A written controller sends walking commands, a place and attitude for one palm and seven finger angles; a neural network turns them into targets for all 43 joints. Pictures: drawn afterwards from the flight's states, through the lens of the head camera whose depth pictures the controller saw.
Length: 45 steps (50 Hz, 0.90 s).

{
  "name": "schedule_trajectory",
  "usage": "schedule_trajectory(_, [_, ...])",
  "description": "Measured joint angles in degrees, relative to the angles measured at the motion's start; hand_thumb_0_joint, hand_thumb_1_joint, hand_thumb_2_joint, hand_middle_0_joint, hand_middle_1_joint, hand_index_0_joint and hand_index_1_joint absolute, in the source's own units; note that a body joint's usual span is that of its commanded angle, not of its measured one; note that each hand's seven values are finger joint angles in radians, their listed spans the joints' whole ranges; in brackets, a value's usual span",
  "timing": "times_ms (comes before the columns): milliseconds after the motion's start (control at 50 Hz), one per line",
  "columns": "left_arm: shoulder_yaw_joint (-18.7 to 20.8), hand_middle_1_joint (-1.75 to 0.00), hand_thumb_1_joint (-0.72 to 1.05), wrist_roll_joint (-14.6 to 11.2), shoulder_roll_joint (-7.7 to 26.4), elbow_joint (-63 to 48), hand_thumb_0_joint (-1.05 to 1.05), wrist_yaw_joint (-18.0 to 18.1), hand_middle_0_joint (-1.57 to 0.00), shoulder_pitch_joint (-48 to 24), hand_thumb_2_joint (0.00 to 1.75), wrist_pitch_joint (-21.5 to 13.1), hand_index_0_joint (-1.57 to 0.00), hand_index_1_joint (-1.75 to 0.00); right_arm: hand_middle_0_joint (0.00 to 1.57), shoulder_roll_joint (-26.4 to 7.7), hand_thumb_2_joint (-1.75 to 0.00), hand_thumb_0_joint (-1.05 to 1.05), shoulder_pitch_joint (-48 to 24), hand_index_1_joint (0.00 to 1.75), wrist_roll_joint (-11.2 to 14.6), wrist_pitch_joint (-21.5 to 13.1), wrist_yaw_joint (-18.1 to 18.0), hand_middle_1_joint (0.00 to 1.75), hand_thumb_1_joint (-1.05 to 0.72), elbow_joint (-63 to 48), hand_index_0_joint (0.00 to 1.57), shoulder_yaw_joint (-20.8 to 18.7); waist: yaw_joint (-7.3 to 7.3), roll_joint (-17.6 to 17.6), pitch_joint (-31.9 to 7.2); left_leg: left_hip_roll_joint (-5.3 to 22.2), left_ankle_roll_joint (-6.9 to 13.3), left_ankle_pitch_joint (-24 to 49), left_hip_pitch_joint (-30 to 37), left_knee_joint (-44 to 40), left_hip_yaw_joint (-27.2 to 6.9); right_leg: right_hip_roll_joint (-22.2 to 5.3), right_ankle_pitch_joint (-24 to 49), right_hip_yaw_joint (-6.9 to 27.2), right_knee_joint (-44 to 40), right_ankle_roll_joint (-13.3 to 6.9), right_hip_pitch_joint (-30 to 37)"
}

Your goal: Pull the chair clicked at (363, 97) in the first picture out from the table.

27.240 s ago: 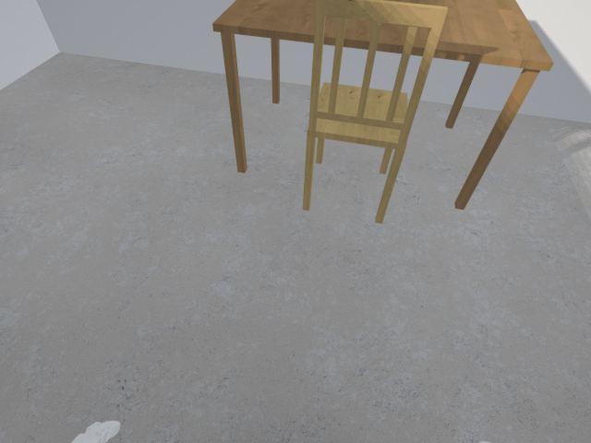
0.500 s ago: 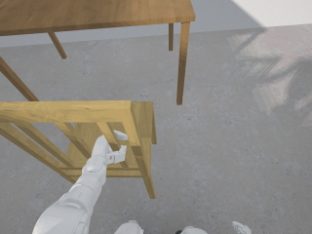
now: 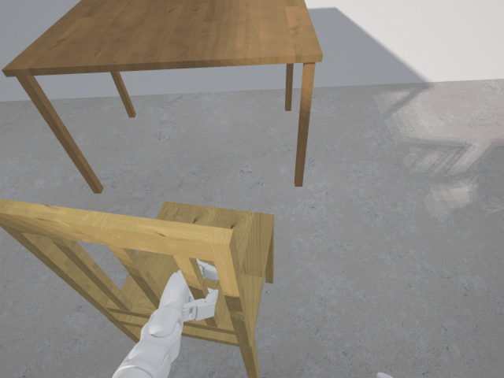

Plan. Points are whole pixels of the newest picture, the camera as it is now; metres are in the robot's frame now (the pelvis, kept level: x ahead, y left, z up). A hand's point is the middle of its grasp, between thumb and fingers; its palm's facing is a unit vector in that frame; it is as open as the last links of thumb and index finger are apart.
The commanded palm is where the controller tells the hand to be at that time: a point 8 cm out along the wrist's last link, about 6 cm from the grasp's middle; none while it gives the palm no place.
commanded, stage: stop walking, hand still on the chair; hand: left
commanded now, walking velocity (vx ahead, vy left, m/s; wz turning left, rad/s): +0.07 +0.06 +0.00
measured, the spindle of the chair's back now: (147, 284) +0.30 +0.22 -0.07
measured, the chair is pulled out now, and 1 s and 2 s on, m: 0.69 0.74 0.74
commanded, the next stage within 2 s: open the thumb and straighten the fingers in 0.60 s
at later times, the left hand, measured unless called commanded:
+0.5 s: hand (212, 331) +0.21 +0.08 -0.06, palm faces -0.13 -0.99 -0.11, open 5.6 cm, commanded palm +0.20 +0.14 -0.05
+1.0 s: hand (203, 320) +0.23 +0.10 -0.06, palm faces -0.17 -0.98 -0.13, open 9.1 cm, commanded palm +0.21 +0.15 -0.04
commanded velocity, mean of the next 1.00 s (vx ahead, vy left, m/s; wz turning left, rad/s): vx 0.02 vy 0.02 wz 0.00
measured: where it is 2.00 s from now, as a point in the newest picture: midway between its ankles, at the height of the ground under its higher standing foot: outside the picture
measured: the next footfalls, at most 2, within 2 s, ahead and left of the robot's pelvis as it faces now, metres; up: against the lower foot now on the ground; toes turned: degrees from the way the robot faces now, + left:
none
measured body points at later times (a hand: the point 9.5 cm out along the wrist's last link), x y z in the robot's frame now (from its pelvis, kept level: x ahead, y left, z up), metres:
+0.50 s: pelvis +0.00 +0.01 +0.00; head +0.00 -0.01 +0.45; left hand +0.22 +0.14 -0.05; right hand +0.14 -0.21 -0.11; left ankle +0.01 +0.15 -0.73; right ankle +0.01 -0.07 -0.73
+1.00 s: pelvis +0.00 +0.02 -0.02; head +0.02 +0.00 +0.43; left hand +0.24 +0.15 -0.05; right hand +0.16 -0.22 -0.12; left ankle +0.01 +0.15 -0.73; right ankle +0.01 -0.07 -0.73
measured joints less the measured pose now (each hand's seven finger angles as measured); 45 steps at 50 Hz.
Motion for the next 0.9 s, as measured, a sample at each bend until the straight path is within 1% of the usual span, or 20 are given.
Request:
schedule_trajectory(20, [0.1, -1.29, 0.63, 0.02, -0.25, -0.6, 0.1, 0.02, -0.37, 0.98, 0.8, -0.05, -0.49, -1.45, 0.2, 0.15, -0.9, 0.01, -0.29, 0.3, 0.14, 0.11, -0.01, 0.3, -0.9, -0.11, 0.21, -0.04, -0.19, 0.27, -0.21, 0.05, 0.61, -0.52, -0.25, 0.48, 0.01, -0.02, -0.27, -0.18, 0.29, -0.27, -0.11])
schedule_trajectory(40, [0.02, -1.28, 0.63, 0.24, -0.5, -1.09, 0.1, 0.08, -0.37, 1.72, 0.8, -0.01, -0.49, -1.45, 0.2, 0.3, -0.9, 0.01, -0.48, 0.3, 0.26, 0.33, -0.1, 0.3, -0.9, -0.2, 0.21, -0.14, -0.27, 0.21, -0.43, -0.17, 1.11, -2.53, -0.97, 2.4, -0.08, -0.23, -0.58, -0.41, 0.6, -0.42, -0.2])
schedule_trajectory(60, [-0.2, -1.28, 0.63, 0.58, -0.79, -1.38, 0.1, 0.23, -0.37, 2.16, 0.81, 0.04, -0.49, -1.45, 0.2, 0.37, -0.9, 0.01, -0.64, 0.3, 0.32, 0.58, -0.23, 0.3, -0.9, -0.22, 0.21, -0.28, -0.18, -0.09, -0.54, -0.62, 1.42, -4.77, -2.14, 5.87, -0.24, -0.58, -0.76, -0.67, 0.74, -0.49, -0.15])
schedule_trajectory(100, [-0.88, -1.29, 0.63, 1.24, -1.35, -1.64, 0.1, 0.62, -0.37, 2.87, 0.81, 0.01, -0.49, -1.45, 0.2, 0.11, -0.9, 0.01, -1.11, 0.3, 0.22, 0.88, -0.46, 0.3, -0.9, -0.02, 0.21, -0.5, 0.43, -1.05, -0.59, -1.6, 1.75, -7.49, -4.34, 12.65, -0.14, -1.41, -0.65, -0.76, 0.61, -0.61, 0.1])
schedule_trajectory(140, [-1.63, -1.3, 0.63, 1.85, -1.72, -2.24, 0.1, 0.84, -0.37, 3.81, 0.81, -0.1, -0.49, -1.45, 0.2, -0.54, -0.9, 0.01, -1.63, 0.3, -0.06, 0.9, -0.67, 0.3, -0.9, -0.02, 0.21, -0.63, 0.73, -1.92, -0.55, -1.98, 1.98, -8.18, -5.18, 14.42, 0.5, -2.27, -0.44, -0.72, 0.51, -0.55, 0.36])
schedule_trajectory(160, [-2.0, -1.31, 0.63, 2.09, -1.9, -2.63, 0.1, 0.91, -0.36, 4.34, 0.8, -0.19, -0.49, -1.45, 0.2, -0.95, -0.9, 0.01, -1.85, 0.3, -0.2, 0.86, -0.8, 0.3, -0.9, -0.18, 0.21, -0.69, 0.7, -2.18, -0.56, -1.88, 2.1, -7.93, -5.04, 13.25, 0.95, -2.65, -0.44, -0.83, 0.57, -0.44, 0.44])
schedule_trajectory(200, [-2.96, -1.32, 0.63, 2.33, -2.16, -3.93, 0.09, 1.16, -0.36, 5.54, 0.81, -0.11, -0.49, -1.45, 0.2, -1.82, -0.9, 0.01, -2.25, 0.3, -0.39, 0.74, -1.08, 0.3, -0.9, -0.54, 0.21, -0.84, 0.53, -2.36, -0.63, -1.48, 2.29, -5.86, -3.57, 7.81, 1.83, -3.2, -0.81, -1.16, 1.22, -0.09, 0.42])
schedule_trajectory(240, [-4.07, -1.34, 0.63, 2.23, -2.4, -5.77, 0.09, 1.27, -0.37, 6.88, 0.81, 0.07, -0.49, -1.45, 0.2, -2.73, -0.9, 0.01, -2.53, 0.3, -0.55, 0.55, -1.22, 0.3, -0.9, -1.01, 0.21, -1.07, 0.39, -1.96, -0.86, -0.97, 2.59, -2.18, -0.98, 0.77, 2.15, -3.23, -1.64, -1.6, 2.6, 0.34, 0.05])
schedule_trajectory(260, [-4.63, -1.34, 0.64, 2.18, -2.43, -6.75, 0.09, 1.32, -0.37, 7.45, 0.81, 0.09, -0.49, -1.45, 0.2, -2.99, -0.9, 0.01, -2.76, 0.3, -0.62, 0.47, -1.25, 0.3, -0.9, -1.15, 0.21, -1.27, 0.36, -1.79, -0.87, -0.78, 2.18, 1.61, -0.3, -1.27, 2.08, -3.19, -2.14, -1.76, 3.44, 0.56, -0.17])
schedule_trajectory(280, [-5.1, -1.35, 0.64, 2.1, -2.32, -7.44, 0.09, 1.52, -0.37, 7.9, 0.82, 0.18, -0.49, -1.45, 0.2, -2.98, -0.9, 0.01, -3.14, 0.3, -0.58, 0.56, -1.28, 0.3, -0.9, -1.17, 0.21, -1.4, 0.52, -1.99, -0.73, -0.83, 1.5, 3.79, -0.1, -1.44, 2.33, -3.32, -2.49, -1.52, 4.01, 0.79, -0.2])
schedule_trajectory(300, [-5.48, -1.35, 0.64, 1.97, -2.19, -7.98, 0.09, 1.74, -0.37, 8.44, 0.82, 0.34, -0.49, -1.45, 0.2, -2.87, -0.9, 0.01, -3.38, 0.3, -0.48, 0.72, -1.27, 0.3, -0.9, -1.34, 0.21, -1.43, 0.76, -2.14, -0.74, -0.81, 0.97, 4.05, 0.07, -1.24, 2.72, -3.32, -2.53, -1.12, 4.04, 1.0, -0.08])
schedule_trajectory(340, [-6.06, -1.36, 0.65, 1.53, -1.92, -8.86, 0.09, 2.1, -0.36, 9.87, 0.81, 0.42, -0.49, -1.45, 0.2, -2.44, -0.9, 0.01, -3.46, 0.3, -0.23, 0.81, -1.22, 0.3, -0.9, -1.97, 0.21, -1.22, 0.83, -2.04, -1.27, -0.5, 0.61, 3.23, 0.35, -1.47, 3.24, -2.98, -2.1, -0.61, 2.95, 1.36, 0.32])
schedule_trajectory(400, [-6.46, -1.36, 0.65, 1.62, -1.62, -10.63, 0.09, 2.2, -0.36, 11.74, 0.81, 0.29, -0.49, -1.45, 0.2, -1.52, -0.9, 0.01, -3.32, 0.3, -0.2, 0.6, -1.12, 0.3, -0.9, -2.89, 0.2, -0.67, 0.54, -1.92, -1.7, -0.19, 0.54, 2.99, 0.24, -2.27, 3.35, -2.6, -1.23, -0.53, 1.09, 1.25, 0.59])
schedule_trajectory(500, [-7.34, -1.37, 0.65, 2.36, -1.39, -13.47, 0.09, 2.28, -0.34, 13.43, 0.8, 0.3, -0.49, -1.45, 0.2, -0.32, -0.9, 0.01, -3.58, 0.3, -0.42, 0.59, -0.76, 0.3, -0.9, -3.14, 0.21, 0.14, 0.76, -1.98, -1.16, -0.09, 0.57, 3.3, 0.17, -3.37, 3.72, -2.42, -0.49, -0.17, -0.6, 1.56, 0.66])
schedule_trajectory(720, [-8.56, -1.38, 0.66, 2.55, -1.35, -14.67, 0.1, 2.01, -0.32, 15.04, 0.79, 0.86, -0.49, -1.45, 0.2, 0.35, -0.9, 0.01, -4.37, 0.3, -0.64, 1.68, -1.23, 0.3, -0.9, -2.81, 0.21, 0.87, 0.74, -1.72, -2.3, -0.19, 0.93, 3.72, 0.57, -5.38, 4.18, -2.4, 0.42, 0.27, -3.12, 2.12, 1.14])
schedule_trajectory(760, [-8.27, -1.38, 0.66, 2.01, -0.97, -15.99, 0.1, 1.18, -0.32, 15.43, 0.79, 1.61, -0.49, -1.45, 0.2, 0.26, -0.9, 0.01, -4.17, 0.3, 0.74, 1.35, 0.45, 0.3, -0.9, -3.65, 0.21, 0.34, 0.07, -2.26, -3.15, -0.41, 1.02, 3.43, -1.24, -4.17, 3.87, -2.71, -0.09, -0.05, -1.69, 2.09, -0.6])
schedule_trajectory(820, [-7.32, -1.4, 0.62, 1.23, -0.13, -18.56, 0.08, -0.79, -0.36, 15.31, 0.77, 2.42, -0.49, -1.45, 0.2, -0.32, -0.9, 0.01, -3.93, 0.3, 1.63, 0.38, 2.92, 0.3, -0.9, -5.0, 0.21, -0.44, -0.38, -3.42, -3.8, -0.58, 1.07, 2.05, -4.89, -0.47, 3.54, -3.09, -1.75, -0.34, 2.16, 1.97, -4.18])
schedule_trajectory(860, [-7.0, -1.41, 0.55, 1.53, 0.47, -20.69, 0.06, -1.57, -0.39, 15.35, 0.74, 2.57, -0.49, -1.45, 0.2, -1.06, -0.9, 0.01, -3.72, 0.3, 1.71, -0.18, 4.07, 0.3, -0.9, -6.05, 0.21, -1.07, -0.51, -3.58, -4.24, -0.51, 1.11, 0.88, -7.48, 2.35, 3.47, -3.16, -2.74, -0.38, 4.66, 1.96, -6.6])
schedule_trajectory(900, [-6.94, -1.42, 0.44, 2.28, 0.95, -22.9, 0.05, -1.88, -0.42, 15.57, 0.68, 2.87, -0.49, -1.45, 0.2, -1.93, -0.9, 0.01, -3.49, 0.3, 1.71, -0.42, 4.98, 0.3, -0.9, -7.11, 0.21, -1.77, -0.66, -3.2, -4.89, -0.47, 1.2, -0.29, -10.0, 5.1, 3.48, -3.26, -3.7, -0.34, 7.11, 2.0, -8.99])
